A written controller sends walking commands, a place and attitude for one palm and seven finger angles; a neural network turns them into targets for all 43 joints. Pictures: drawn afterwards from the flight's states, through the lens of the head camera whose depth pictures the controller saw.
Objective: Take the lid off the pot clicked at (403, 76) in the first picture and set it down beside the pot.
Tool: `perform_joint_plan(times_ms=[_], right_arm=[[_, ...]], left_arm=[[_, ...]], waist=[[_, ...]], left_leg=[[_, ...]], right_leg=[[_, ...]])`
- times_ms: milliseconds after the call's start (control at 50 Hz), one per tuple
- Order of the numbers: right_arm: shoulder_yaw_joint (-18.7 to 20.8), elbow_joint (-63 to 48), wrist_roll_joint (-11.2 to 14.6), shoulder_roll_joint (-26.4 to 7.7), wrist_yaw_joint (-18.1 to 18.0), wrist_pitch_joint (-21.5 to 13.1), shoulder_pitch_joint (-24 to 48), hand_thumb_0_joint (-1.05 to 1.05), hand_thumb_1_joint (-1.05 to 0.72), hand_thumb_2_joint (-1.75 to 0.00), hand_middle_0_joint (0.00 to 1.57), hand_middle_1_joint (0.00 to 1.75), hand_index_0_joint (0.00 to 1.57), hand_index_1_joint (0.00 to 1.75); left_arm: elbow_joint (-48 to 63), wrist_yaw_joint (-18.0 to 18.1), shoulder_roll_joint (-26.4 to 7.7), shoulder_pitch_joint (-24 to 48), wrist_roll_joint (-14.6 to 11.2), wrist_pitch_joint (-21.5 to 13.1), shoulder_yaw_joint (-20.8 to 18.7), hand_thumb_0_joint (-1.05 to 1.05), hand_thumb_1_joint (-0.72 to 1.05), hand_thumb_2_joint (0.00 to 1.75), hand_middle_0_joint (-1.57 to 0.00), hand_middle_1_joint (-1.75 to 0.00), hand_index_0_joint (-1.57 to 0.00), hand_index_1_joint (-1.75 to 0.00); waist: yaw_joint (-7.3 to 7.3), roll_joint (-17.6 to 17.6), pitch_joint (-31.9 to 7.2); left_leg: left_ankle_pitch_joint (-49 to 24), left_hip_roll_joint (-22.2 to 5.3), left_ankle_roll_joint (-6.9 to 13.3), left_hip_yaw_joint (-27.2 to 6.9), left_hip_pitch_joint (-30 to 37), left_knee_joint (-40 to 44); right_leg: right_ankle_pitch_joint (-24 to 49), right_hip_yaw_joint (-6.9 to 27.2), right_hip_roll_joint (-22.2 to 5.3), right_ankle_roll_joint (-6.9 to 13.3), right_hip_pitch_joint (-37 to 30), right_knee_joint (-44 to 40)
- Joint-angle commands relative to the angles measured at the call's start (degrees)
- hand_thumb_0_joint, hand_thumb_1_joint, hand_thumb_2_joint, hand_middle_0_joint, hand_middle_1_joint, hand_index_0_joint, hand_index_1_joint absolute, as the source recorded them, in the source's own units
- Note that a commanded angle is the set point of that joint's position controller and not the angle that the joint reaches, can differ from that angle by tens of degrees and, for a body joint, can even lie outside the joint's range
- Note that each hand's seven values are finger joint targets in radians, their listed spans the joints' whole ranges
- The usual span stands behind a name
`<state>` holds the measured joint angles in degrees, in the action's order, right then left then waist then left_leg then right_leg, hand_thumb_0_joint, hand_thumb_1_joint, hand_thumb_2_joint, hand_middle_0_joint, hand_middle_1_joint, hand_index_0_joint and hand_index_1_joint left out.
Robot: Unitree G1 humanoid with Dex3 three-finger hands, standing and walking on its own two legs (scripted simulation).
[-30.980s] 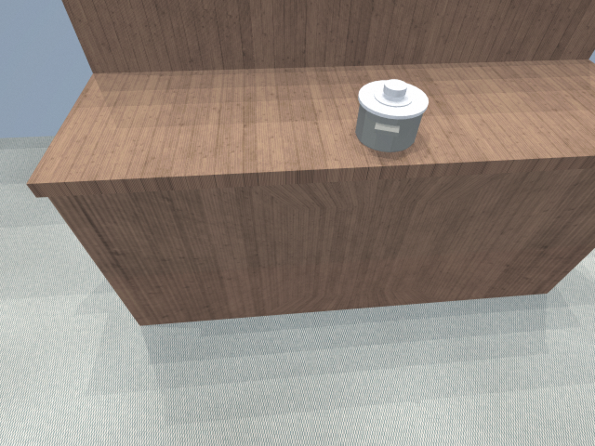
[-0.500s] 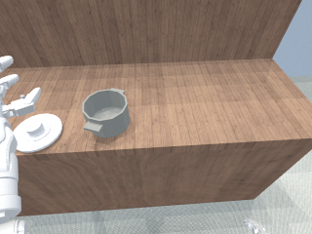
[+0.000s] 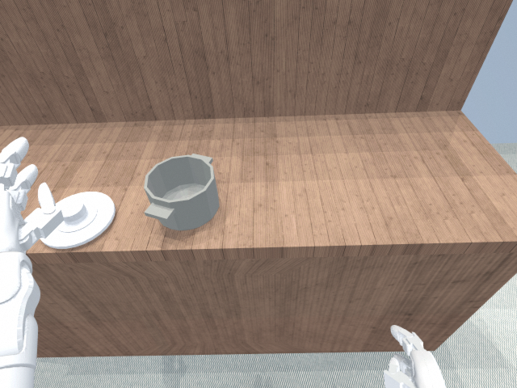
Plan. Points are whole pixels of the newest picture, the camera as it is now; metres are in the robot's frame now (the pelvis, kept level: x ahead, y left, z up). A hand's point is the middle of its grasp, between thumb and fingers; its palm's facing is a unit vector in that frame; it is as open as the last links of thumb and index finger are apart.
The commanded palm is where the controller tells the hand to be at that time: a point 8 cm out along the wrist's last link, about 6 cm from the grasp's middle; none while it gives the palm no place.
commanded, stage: draw the hand back to the body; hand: left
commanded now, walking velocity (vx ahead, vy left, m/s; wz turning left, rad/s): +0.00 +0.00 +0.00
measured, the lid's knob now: (72, 210) +0.43 +0.46 -0.01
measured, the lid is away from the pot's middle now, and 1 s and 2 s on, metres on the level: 0.24 0.24 0.24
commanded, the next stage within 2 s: step back with the hand held close in 0.74 s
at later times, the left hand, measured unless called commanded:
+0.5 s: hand (45, 275) +0.19 +0.28 +0.16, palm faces +0.41 -0.85 -0.33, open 7.4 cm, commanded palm +0.13 +0.31 +0.17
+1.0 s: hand (11, 300) +0.16 +0.29 +0.17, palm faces +0.39 -0.83 -0.40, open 7.5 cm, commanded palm +0.10 +0.32 +0.17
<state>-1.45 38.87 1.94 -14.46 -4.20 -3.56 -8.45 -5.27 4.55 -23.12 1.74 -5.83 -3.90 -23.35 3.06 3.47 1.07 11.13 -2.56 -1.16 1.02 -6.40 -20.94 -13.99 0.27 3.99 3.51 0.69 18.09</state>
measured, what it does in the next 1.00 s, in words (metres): shifts its weight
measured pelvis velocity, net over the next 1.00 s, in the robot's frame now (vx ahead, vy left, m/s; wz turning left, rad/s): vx -0.03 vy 0.04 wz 0.00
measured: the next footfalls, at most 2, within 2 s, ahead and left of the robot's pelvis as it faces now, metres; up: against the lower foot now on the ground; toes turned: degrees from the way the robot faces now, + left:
right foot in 1.92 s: -0.20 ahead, -0.04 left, +0.00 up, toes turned -3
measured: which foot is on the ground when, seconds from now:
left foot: down 0.00-1.00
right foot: down 0.00-1.00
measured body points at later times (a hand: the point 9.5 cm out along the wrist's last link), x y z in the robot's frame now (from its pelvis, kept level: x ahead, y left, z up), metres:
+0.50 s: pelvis -0.01 +0.02 +0.00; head -0.04 +0.00 +0.45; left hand +0.16 +0.32 +0.18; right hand +0.18 -0.19 -0.08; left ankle +0.00 +0.14 -0.75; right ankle -0.04 -0.08 -0.75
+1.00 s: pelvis -0.03 +0.04 +0.00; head -0.04 +0.04 +0.45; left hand +0.13 +0.33 +0.19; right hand +0.17 -0.17 -0.07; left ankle +0.00 +0.14 -0.75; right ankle -0.04 -0.08 -0.75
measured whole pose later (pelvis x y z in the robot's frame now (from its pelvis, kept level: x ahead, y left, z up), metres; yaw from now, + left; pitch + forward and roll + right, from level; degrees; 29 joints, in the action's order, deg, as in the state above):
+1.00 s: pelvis -0.03 +0.04 +0.00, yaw +0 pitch -4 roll -2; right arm -1.6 34.5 0.1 -12.7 -3.1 -3.9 -9.9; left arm 27.6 4.1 -20.2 -29.6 -3.6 -8.8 -19.4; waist 3.2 3.2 0.8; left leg 11.2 -1.4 1.5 1.8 -10.6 -25.3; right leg -11.3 0.8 2.6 0.3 2.7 17.6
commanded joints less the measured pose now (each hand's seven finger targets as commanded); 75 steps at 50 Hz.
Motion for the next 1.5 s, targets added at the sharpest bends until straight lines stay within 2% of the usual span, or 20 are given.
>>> perform_joint_plan(times_ms=[0,120,220,360,460,540,620,720,760,820,840,860,960,1080,1140,1220,1320,1400,1440,1480], right_arm=[[2.05,-9.34,-0.29,-5.69,-0.09,-3.38,7.45,0.00,-0.90,-0.90,0.20,0.30,0.20,0.30],[2.17,-8.75,-1.20,-5.66,-0.35,-3.88,7.05,0.00,-0.90,-0.90,0.20,0.30,0.20,0.30],[1.91,-9.79,-1.50,-4.73,-0.18,-4.76,8.08,0.00,-0.90,-0.90,0.20,0.30,0.20,0.30],[2.01,-9.57,-2.20,-4.51,-0.21,-4.82,7.48,0.00,-0.90,-0.90,0.20,0.30,0.20,0.30],[1.78,-10.61,-2.35,-4.08,0.15,-5.36,7.93,0.00,-0.90,-0.90,0.20,0.30,0.20,0.30],[1.85,-10.65,-2.65,-3.85,0.22,-5.67,7.48,0.00,-0.90,-0.90,0.20,0.30,0.20,0.30],[1.83,-10.41,-2.71,-3.93,-0.11,-5.84,7.43,0.00,-0.90,-0.90,0.20,0.30,0.20,0.30],[1.68,-10.45,-2.70,-3.83,-0.07,-6.26,7.27,0.00,-0.90,-0.90,0.20,0.30,0.20,0.30],[1.73,-10.46,-2.87,-3.86,-0.13,-6.25,7.14,0.00,-0.90,-0.90,0.20,0.30,0.20,0.30],[1.79,-10.43,-2.87,-3.81,-0.25,-6.09,7.27,0.00,-0.90,-0.90,0.20,0.30,0.20,0.30],[1.92,-13.62,-1.54,-5.64,0.11,-4.84,7.36,0.00,-0.90,-0.90,0.20,0.30,0.20,0.30],[1.91,-12.37,-2.18,-4.70,0.06,-4.03,6.02,0.00,-0.90,-0.90,0.20,0.30,0.20,0.30],[3.38,-14.33,-1.61,-5.69,0.85,-2.06,4.59,0.00,-0.90,-0.90,0.20,0.30,0.20,0.30],[4.44,-16.97,-0.99,-5.37,0.29,-0.07,3.23,0.00,-0.90,-0.90,0.20,0.30,0.20,0.30],[4.57,-18.16,-0.81,-5.36,0.15,0.51,2.86,0.00,-0.90,-0.90,0.20,0.30,0.20,0.30],[4.73,-19.07,-0.78,-5.80,0.05,-0.12,2.13,0.00,-0.90,-0.90,0.20,0.30,0.20,0.30],[4.98,-18.87,-1.08,-6.36,0.02,-2.39,0.83,0.00,-0.90,-0.90,0.20,0.30,0.20,0.30],[5.02,-18.01,-0.72,-6.37,-0.12,-3.73,-0.55,0.00,-0.90,-0.90,0.20,0.30,0.20,0.30],[4.99,-17.32,-0.80,-5.54,-0.10,-3.87,-1.07,0.00,-0.90,-0.90,0.20,0.30,0.20,0.30],[5.18,-15.91,-1.11,-5.02,0.31,-3.90,-1.84,0.00,-0.90,-0.90,0.20,0.30,0.20,0.30]], left_arm=[[20.36,-0.16,-12.49,12.22,-0.29,-4.58,-2.32,0.00,0.90,0.90,-0.20,-0.30,-0.20,-0.30],[22.03,0.53,-14.65,3.11,-0.51,-4.46,-6.49,0.00,0.90,0.90,-0.20,-0.30,-0.20,-0.30],[30.67,-0.25,-9.24,-2.06,-0.32,-5.29,-1.14,0.00,0.90,0.90,-0.20,-0.30,-0.20,-0.30],[32.89,-0.21,-9.08,-13.65,-0.39,-4.94,-2.98,0.00,0.90,0.90,-0.20,-0.30,-0.20,-0.30],[39.69,-0.74,-5.54,-18.01,0.16,-5.02,1.41,0.00,0.90,0.90,-0.20,-0.30,-0.20,-0.30],[41.10,-0.44,-6.00,-24.70,0.29,-4.90,0.21,0.00,0.90,0.90,-0.20,-0.30,-0.20,-0.30],[43.60,0.05,-7.02,-21.45,0.64,-5.15,-0.37,0.00,0.90,0.90,-0.20,-0.30,-0.20,-0.30],[43.17,-0.12,-3.67,-22.71,1.07,-4.73,3.24,0.00,0.90,0.90,-0.20,-0.30,-0.20,-0.30],[42.66,-0.02,-4.27,-24.42,1.00,-4.66,2.41,0.00,0.90,0.90,-0.20,-0.30,-0.20,-0.30],[42.80,0.35,-6.10,-24.04,0.98,-4.81,0.37,0.00,0.90,0.90,-0.20,-0.30,-0.20,-0.30],[51.35,1.08,-15.15,-14.53,1.84,-8.12,-7.91,0.00,0.90,0.90,-0.20,-0.30,-0.20,-0.30],[44.90,0.86,-10.41,-21.84,1.70,-8.59,-5.03,0.00,0.90,0.90,-0.20,-0.30,-0.20,-0.30],[43.52,-0.60,-4.78,-29.33,2.46,-8.53,0.70,0.00,0.90,0.90,-0.20,-0.30,-0.20,-0.30],[47.01,-0.12,-7.81,-35.33,2.19,-9.06,-2.86,0.00,0.90,0.90,-0.20,-0.30,-0.20,-0.30],[49.84,0.44,-8.84,-37.47,2.07,-9.48,-4.07,0.00,0.90,0.90,-0.20,-0.30,-0.20,-0.30],[53.38,0.96,-9.15,-38.58,2.32,-10.34,-4.80,0.00,0.90,0.90,-0.20,-0.30,-0.20,-0.30],[53.35,1.41,-7.59,-38.44,2.93,-11.24,-5.25,0.00,0.90,0.90,-0.20,-0.30,-0.20,-0.30],[49.37,1.81,-6.72,-37.05,3.52,-11.13,-5.08,0.00,0.90,0.90,-0.20,-0.30,-0.20,-0.30],[47.80,1.86,-6.14,-35.30,3.19,-11.16,-3.77,0.00,0.90,0.90,-0.20,-0.30,-0.20,-0.30],[48.78,2.07,-6.14,-33.33,2.89,-11.67,-2.20,0.00,0.90,0.90,-0.20,-0.30,-0.20,-0.30]], waist=[[-0.53,1.86,-9.51],[0.40,-2.40,-6.93],[0.21,2.51,-7.51],[0.82,-1.93,-4.41],[0.49,0.42,-3.51],[0.82,-0.64,-2.23],[0.30,0.08,-1.72],[-0.05,1.01,-0.88],[0.44,-1.48,-1.12],[0.75,-0.80,-1.50],[-0.48,0.65,1.53],[-0.97,-3.41,2.22],[-1.98,-1.87,-2.04],[-1.75,-3.97,-7.58],[-1.57,-0.85,-9.01],[-1.49,5.05,-8.96],[-1.94,8.40,-5.37],[-2.65,2.83,-1.32],[-3.30,-5.30,0.20],[-4.12,-11.32,-2.13]], left_leg=[[-13.87,2.68,4.17,3.28,9.83,-0.32],[-12.88,2.43,4.09,2.52,8.63,0.73],[-13.04,2.23,3.78,2.29,10.88,1.27],[-11.66,1.85,3.64,1.54,9.13,1.88],[-10.76,1.66,3.35,0.98,9.27,2.16],[-8.87,1.48,3.13,0.56,8.00,2.29],[-7.54,1.58,3.07,0.16,7.35,2.12],[-5.80,1.32,2.95,-0.37,7.66,2.64],[-5.99,1.36,3.11,-0.56,7.39,2.75],[-4.78,1.37,2.98,-0.69,6.69,2.95],[0.96,1.02,4.33,-1.63,2.00,0.01],[1.80,1.55,4.37,-2.47,0.73,-1.59],[-4.47,0.04,4.15,-1.93,1.70,-2.81],[-12.23,-1.52,4.52,-2.19,-0.10,-1.57],[-14.63,-2.49,4.75,-3.24,-2.35,-0.99],[-8.48,-4.64,5.56,-5.40,-8.57,1.72],[14.10,-8.74,7.59,-9.85,-22.30,8.04],[27.54,-8.48,7.68,-10.45,-29.97,6.62],[23.31,-3.95,5.68,-7.74,-23.56,-0.70],[12.17,-0.48,3.57,-4.95,-10.04,-10.72]], right_leg=[[21.64,1.13,-2.95,-3.23,3.91,-3.63],[19.10,0.71,-2.68,-3.13,3.64,-4.47],[16.88,0.22,-2.60,-2.71,3.81,-4.82],[14.43,-0.02,-2.41,-2.60,4.18,-5.53],[12.35,-0.33,-2.34,-2.41,4.91,-5.59],[9.95,-0.48,-2.29,-2.26,5.33,-5.87],[8.90,-0.26,-2.38,-2.04,5.83,-6.04],[6.46,-0.72,-2.40,-2.03,6.76,-6.07],[6.60,-0.76,-2.30,-2.04,6.24,-6.02],[5.51,-0.50,-2.41,-1.89,5.70,-6.00],[7.90,6.91,-4.78,-2.13,11.50,-7.61],[6.89,7.18,-6.32,-1.92,12.54,-7.99],[13.26,5.76,-6.93,-2.67,13.11,-4.25],[18.48,2.39,-5.66,-3.90,9.23,1.75],[17.71,1.73,-4.92,-4.01,7.58,5.17],[12.78,0.53,-3.36,-4.43,4.80,10.66],[2.07,-0.27,-1.95,-4.87,1.71,19.77],[0.20,1.16,-2.46,-4.52,2.07,17.81],[-2.22,5.48,-5.39,-2.71,11.42,8.26],[-3.16,11.23,-10.57,-0.14,22.73,0.05]])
